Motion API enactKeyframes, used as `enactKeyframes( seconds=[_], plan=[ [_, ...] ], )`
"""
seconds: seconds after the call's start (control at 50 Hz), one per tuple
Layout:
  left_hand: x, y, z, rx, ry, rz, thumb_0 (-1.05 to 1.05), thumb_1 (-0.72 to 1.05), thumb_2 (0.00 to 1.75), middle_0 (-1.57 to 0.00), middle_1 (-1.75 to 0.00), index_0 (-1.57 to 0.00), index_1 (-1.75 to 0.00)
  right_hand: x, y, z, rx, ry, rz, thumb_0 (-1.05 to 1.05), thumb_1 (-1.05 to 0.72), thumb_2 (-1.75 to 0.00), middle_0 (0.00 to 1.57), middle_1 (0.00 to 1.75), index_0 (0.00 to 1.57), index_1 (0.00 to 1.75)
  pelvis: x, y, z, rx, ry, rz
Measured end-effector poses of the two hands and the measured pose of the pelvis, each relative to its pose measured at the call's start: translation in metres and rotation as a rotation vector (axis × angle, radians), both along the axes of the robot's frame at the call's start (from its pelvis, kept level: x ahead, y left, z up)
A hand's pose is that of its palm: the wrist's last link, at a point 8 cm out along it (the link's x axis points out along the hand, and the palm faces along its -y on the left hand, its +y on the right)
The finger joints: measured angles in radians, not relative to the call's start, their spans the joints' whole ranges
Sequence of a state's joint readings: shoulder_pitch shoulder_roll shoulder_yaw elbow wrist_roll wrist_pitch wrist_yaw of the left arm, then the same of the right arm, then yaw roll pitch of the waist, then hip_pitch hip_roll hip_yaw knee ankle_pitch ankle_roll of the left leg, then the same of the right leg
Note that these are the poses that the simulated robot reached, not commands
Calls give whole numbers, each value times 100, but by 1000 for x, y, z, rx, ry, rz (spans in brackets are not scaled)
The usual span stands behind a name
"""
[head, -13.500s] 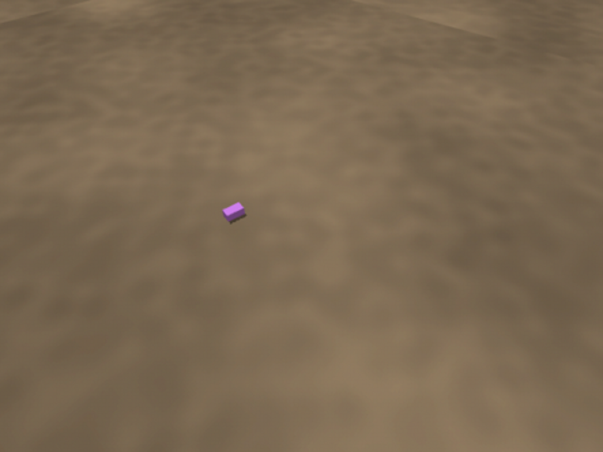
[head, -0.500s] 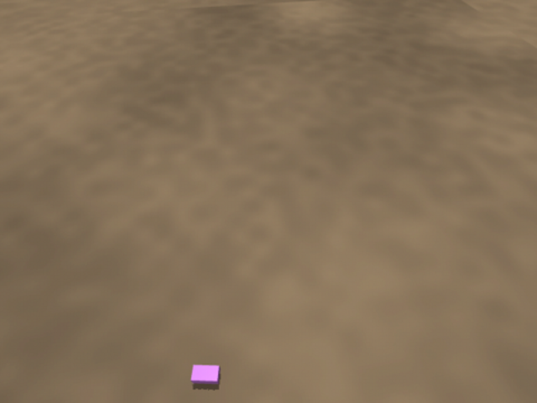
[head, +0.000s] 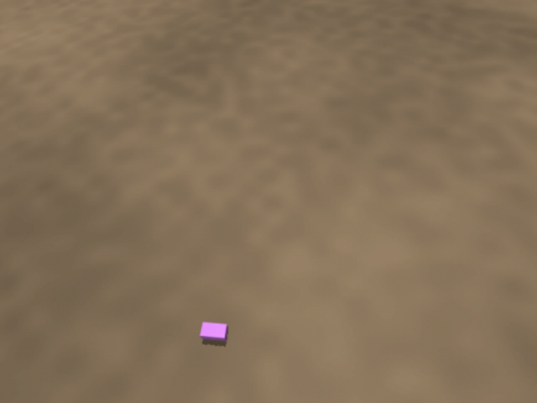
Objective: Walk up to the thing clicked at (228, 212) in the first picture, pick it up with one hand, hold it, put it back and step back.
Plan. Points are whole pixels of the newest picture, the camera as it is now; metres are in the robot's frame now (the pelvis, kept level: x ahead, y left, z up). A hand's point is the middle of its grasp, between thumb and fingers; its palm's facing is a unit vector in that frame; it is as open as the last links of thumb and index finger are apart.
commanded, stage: walk up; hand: left
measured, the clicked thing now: (214, 331) +0.44 +0.25 -0.75
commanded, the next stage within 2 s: none
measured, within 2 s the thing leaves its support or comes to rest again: neither
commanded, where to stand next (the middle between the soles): +0.04 +0.04 m, yaw -3 degrees
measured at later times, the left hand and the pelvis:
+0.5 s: hand out of the picture +0.07 +0.28 -0.14, palm faces +0.02 -0.94 -0.35, open 7.4 cm; pelvis -0.01 +0.02 +0.01, yaw -1 degrees
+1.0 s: hand out of the picture +0.09 +0.27 -0.14, palm faces -0.03 -0.94 -0.34, open 7.4 cm; pelvis +0.00 +0.02 +0.02, yaw -2 degrees
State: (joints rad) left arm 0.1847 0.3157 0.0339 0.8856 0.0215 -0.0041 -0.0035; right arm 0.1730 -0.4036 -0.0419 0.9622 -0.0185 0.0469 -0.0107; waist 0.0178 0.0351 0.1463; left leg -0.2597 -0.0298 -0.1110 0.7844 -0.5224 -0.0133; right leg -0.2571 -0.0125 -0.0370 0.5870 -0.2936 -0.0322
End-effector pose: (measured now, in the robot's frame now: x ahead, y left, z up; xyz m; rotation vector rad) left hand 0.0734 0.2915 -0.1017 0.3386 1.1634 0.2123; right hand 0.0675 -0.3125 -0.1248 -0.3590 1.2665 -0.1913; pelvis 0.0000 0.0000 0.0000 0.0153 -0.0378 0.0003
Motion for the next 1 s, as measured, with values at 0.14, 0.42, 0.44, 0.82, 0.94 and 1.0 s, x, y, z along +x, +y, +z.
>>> enactKeyframes(
  seconds=[0.14, 0.42, 0.44, 0.82, 0.94, 1.0],
  plan=[
    [-19, 16, -9, -26, 18, 41, 1, 90, 90, -21, -30, -21, -31, -5, 27, 8, 31, -46, 15, 0, -90, -90, 20, 30, 20, 30, -8, 10, 2, 2, -23, 3],
    [-19, 32, 3, -20, 13, 43, 1, 90, 90, -21, -30, -20, -30, 16, 44, 23, 55, -142, 10, 0, -90, -90, 20, 30, 20, 30, -9, 20, 14, -17, -27, -18],
    [-18, 33, 3, -19, 14, 42, 1, 90, 90, -21, -30, -20, -30, 15, 44, 24, 53, -141, 7, 0, -90, -90, 20, 30, 20, 30, -9, 20, 14, -17, -27, -19],
    [1, 25, 2, -30, 42, 4, 1, 90, 90, -21, -30, -20, -30, -25, 36, 18, 40, -30, -66, 0, -90, -90, 20, 30, 20, 30, -6, 22, 17, -12, -14, -32],
    [8, 22, 3, -28, 39, -4, 1, 90, 90, -21, -30, -20, -30, -30, 36, 16, 43, -20, -80, 0, -90, -90, 20, 30, 20, 30, -5, 21, 17, -12, -13, -36],
    [11, 21, 3, -27, 35, -7, 1, 90, 90, -21, -30, -20, -30, -29, 35, 15, 44, -22, -84, 0, -90, -90, 20, 30, 20, 30, -4, 20, 17, -12, -13, -37]
  ],
)
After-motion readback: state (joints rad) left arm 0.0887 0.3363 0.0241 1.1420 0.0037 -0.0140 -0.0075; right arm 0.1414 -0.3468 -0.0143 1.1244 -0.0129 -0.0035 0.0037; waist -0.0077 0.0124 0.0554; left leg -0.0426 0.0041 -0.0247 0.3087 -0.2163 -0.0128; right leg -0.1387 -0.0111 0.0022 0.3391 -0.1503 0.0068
